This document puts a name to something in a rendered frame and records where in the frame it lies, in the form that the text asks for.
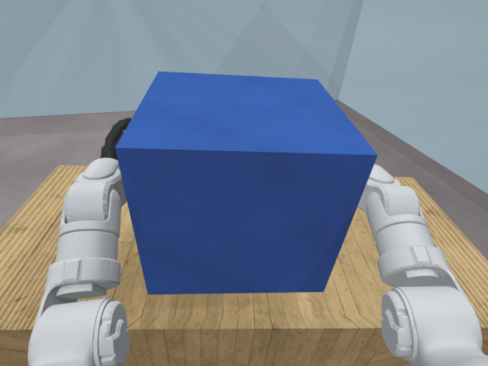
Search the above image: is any left robot forearm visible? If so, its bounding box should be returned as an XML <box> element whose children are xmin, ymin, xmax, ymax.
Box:
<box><xmin>28</xmin><ymin>158</ymin><xmax>127</xmax><ymax>366</ymax></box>

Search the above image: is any carton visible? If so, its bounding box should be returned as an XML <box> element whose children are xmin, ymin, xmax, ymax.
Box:
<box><xmin>115</xmin><ymin>72</ymin><xmax>377</xmax><ymax>294</ymax></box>

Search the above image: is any pedestal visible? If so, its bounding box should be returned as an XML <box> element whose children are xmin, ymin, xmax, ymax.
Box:
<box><xmin>0</xmin><ymin>165</ymin><xmax>488</xmax><ymax>366</ymax></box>

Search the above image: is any left robot upper arm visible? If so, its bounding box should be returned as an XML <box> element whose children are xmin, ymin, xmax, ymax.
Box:
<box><xmin>30</xmin><ymin>298</ymin><xmax>130</xmax><ymax>366</ymax></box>

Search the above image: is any left robot hand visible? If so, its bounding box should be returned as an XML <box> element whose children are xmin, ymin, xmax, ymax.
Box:
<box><xmin>100</xmin><ymin>117</ymin><xmax>131</xmax><ymax>160</ymax></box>

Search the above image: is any right robot forearm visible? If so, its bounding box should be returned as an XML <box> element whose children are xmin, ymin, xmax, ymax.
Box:
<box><xmin>358</xmin><ymin>164</ymin><xmax>482</xmax><ymax>349</ymax></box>

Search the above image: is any right robot upper arm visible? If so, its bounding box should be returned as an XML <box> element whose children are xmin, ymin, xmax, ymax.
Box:
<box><xmin>381</xmin><ymin>286</ymin><xmax>488</xmax><ymax>366</ymax></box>

